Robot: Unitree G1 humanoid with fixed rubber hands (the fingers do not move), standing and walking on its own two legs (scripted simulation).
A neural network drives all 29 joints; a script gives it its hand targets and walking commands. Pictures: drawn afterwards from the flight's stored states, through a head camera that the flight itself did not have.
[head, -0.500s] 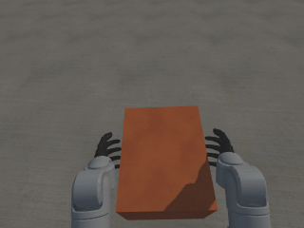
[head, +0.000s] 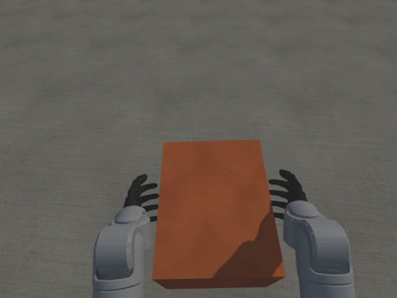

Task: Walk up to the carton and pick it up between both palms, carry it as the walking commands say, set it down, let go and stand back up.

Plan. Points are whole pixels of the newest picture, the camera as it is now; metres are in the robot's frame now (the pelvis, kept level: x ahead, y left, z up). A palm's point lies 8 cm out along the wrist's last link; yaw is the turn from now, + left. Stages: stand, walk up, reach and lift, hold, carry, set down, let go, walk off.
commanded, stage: carry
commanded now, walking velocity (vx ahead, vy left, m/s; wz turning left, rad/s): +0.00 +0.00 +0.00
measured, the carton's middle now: (213, 213) +0.31 +0.00 +0.02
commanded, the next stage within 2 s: hold in 0.66 s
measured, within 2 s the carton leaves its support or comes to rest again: neither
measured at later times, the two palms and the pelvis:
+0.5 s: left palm (132, 210) +0.28 +0.15 +0.09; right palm (289, 205) +0.28 -0.13 +0.10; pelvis +0.01 +0.01 +0.00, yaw +0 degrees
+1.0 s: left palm (137, 215) +0.29 +0.15 +0.05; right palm (281, 204) +0.31 -0.14 +0.05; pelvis +0.03 -0.01 +0.01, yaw +6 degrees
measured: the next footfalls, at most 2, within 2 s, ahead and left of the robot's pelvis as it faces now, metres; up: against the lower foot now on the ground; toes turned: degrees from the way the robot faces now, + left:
none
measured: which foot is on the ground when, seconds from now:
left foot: down 0.00-1.00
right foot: down 0.00-1.00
